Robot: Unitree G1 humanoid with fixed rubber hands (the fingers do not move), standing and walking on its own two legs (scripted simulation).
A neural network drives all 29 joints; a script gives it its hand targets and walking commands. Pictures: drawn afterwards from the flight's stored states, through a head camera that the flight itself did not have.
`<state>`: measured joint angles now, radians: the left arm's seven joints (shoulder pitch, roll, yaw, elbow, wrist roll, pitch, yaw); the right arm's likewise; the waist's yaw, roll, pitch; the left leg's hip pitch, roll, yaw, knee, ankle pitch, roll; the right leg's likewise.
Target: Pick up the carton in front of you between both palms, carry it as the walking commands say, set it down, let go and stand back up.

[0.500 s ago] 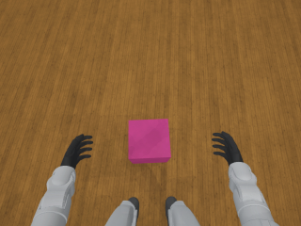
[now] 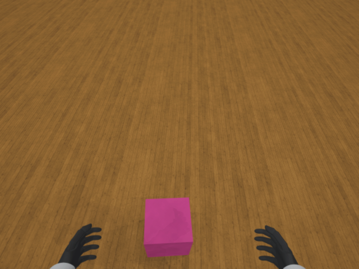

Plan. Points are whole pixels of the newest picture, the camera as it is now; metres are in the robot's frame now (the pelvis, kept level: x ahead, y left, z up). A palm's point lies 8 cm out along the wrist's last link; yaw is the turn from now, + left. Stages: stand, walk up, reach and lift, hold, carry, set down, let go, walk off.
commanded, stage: let go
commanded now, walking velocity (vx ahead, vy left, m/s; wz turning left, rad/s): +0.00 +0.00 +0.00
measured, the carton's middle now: (167, 227) +0.41 +0.03 -0.65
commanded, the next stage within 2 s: stand in 0.26 s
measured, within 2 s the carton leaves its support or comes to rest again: neither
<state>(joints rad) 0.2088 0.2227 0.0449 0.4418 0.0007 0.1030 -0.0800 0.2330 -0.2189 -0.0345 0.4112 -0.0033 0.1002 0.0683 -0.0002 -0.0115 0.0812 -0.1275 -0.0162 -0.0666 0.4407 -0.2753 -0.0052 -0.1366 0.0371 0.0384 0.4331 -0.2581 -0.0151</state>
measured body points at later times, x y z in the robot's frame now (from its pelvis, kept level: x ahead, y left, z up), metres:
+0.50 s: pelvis +0.00 +0.02 -0.01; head +0.01 +0.03 +0.44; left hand +0.14 +0.30 -0.11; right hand +0.14 -0.28 -0.09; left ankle -0.02 +0.12 -0.74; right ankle -0.01 -0.11 -0.74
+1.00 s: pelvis +0.00 +0.02 +0.00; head +0.00 +0.03 +0.45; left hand +0.12 +0.32 -0.11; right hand +0.12 -0.28 -0.10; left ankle -0.02 +0.12 -0.74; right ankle -0.01 -0.11 -0.74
